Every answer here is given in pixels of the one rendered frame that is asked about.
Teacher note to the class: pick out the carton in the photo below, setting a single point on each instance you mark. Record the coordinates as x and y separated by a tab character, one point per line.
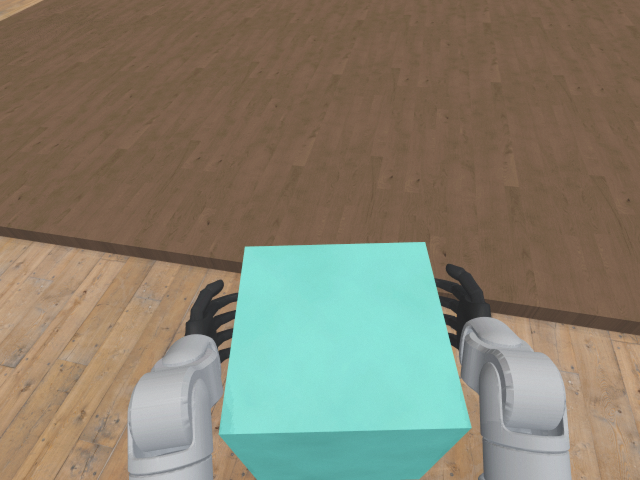
341	366

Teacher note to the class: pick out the robot left hand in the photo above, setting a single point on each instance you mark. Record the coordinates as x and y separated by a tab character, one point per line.
202	320

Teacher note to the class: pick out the robot left forearm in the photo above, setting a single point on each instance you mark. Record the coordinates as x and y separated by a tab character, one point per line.
169	413

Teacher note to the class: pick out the robot right hand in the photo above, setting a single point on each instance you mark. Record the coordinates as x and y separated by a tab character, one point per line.
471	302

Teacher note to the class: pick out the robot right forearm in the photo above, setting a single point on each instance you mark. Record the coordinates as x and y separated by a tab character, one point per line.
523	414

